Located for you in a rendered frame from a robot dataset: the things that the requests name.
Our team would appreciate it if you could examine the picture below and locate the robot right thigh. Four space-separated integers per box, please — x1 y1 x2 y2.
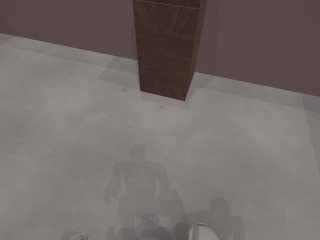
188 225 219 240

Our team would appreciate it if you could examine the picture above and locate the right robot shin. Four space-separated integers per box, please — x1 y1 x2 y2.
196 223 206 227

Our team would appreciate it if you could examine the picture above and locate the cabinet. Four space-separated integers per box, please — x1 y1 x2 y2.
132 0 208 101

